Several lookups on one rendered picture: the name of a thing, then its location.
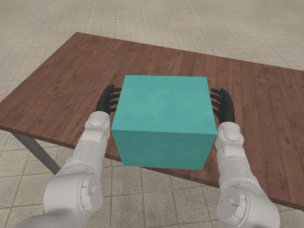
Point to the table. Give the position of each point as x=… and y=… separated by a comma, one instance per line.
x=55, y=101

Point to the robot left forearm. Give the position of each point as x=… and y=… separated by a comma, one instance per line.
x=90, y=150

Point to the robot right forearm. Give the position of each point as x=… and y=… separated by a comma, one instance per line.
x=233, y=166

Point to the robot right upper arm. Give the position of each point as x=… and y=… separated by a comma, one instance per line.
x=239, y=207

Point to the robot right hand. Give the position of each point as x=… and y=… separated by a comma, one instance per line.
x=225, y=112

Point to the carton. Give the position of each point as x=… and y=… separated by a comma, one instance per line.
x=164, y=122

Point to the robot left hand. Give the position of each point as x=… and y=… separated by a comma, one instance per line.
x=104, y=103

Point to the robot left upper arm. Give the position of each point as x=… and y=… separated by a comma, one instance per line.
x=69, y=202

